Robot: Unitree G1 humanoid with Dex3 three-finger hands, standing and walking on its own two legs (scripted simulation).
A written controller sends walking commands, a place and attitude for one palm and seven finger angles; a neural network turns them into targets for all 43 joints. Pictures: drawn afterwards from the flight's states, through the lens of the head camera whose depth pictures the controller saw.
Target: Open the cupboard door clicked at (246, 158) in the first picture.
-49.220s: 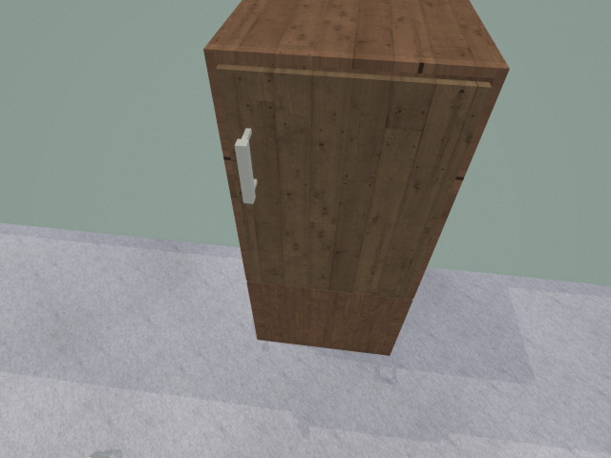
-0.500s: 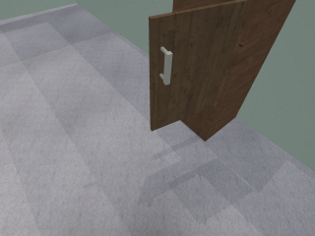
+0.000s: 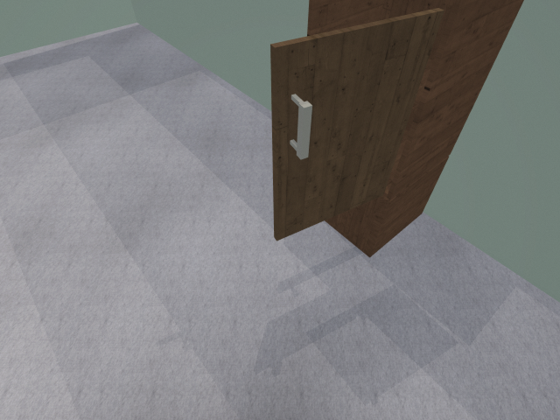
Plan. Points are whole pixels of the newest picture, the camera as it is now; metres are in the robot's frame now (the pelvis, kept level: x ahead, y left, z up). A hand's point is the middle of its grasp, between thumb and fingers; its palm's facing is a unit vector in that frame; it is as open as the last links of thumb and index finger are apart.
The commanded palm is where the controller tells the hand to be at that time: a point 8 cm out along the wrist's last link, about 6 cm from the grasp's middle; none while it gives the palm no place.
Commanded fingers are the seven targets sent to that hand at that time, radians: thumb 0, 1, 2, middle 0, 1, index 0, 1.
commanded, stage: let the arm hang, fingers relaxed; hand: left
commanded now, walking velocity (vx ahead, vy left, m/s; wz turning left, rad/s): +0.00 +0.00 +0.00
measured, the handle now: (299, 127) +0.68 +0.00 +0.04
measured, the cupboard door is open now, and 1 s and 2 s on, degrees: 78 78 78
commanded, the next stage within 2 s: look to check the result in 0.24 s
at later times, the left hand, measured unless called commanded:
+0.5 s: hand out of the picture +0.03 +0.21 -0.17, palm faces +0.01 -0.97 -0.26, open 7.4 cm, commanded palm none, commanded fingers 0.00 0.90 0.90 -0.20 -0.30 -0.20 -0.30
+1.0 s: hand out of the picture +0.10 +0.23 -0.15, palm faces -0.02 -0.95 -0.32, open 7.4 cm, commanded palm none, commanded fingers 0.00 0.90 0.90 -0.20 -0.30 -0.20 -0.30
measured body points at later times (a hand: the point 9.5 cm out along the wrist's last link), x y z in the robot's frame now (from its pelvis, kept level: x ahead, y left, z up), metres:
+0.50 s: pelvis +0.01 +0.00 +0.00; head +0.03 +0.00 +0.45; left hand +0.04 +0.26 -0.15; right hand +0.03 -0.24 -0.16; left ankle +0.03 +0.10 -0.74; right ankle +0.02 -0.11 -0.74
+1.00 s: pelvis +0.03 +0.00 +0.01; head +0.05 -0.01 +0.45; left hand +0.11 +0.27 -0.13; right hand +0.10 -0.28 -0.14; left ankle +0.03 +0.10 -0.74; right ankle +0.02 -0.11 -0.74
